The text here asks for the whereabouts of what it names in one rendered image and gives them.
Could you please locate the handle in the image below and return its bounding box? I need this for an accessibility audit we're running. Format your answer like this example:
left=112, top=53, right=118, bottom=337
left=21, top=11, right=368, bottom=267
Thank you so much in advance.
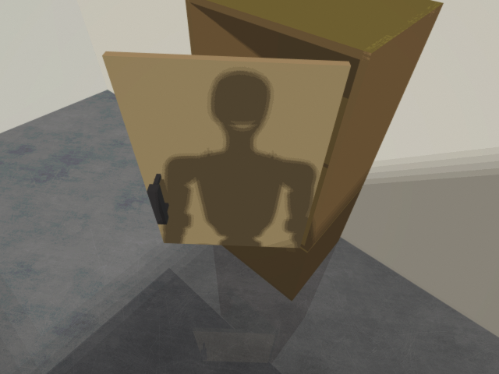
left=147, top=174, right=169, bottom=224

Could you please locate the cupboard door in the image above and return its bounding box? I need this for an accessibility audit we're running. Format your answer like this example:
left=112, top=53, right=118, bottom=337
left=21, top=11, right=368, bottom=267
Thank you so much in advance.
left=102, top=51, right=351, bottom=248

